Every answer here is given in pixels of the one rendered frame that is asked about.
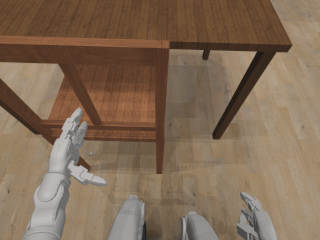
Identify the chair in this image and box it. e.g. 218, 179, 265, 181
0, 35, 170, 174

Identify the robot right thigh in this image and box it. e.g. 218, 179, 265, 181
180, 214, 219, 240

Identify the robot left shin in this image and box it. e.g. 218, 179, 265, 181
122, 195, 143, 240

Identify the robot left hand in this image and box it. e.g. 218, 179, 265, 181
48, 107, 108, 187

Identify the table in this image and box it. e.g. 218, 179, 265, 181
0, 0, 293, 140

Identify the left robot forearm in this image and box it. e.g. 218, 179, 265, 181
22, 172, 71, 240

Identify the robot right hand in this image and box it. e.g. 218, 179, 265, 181
236, 191, 278, 240

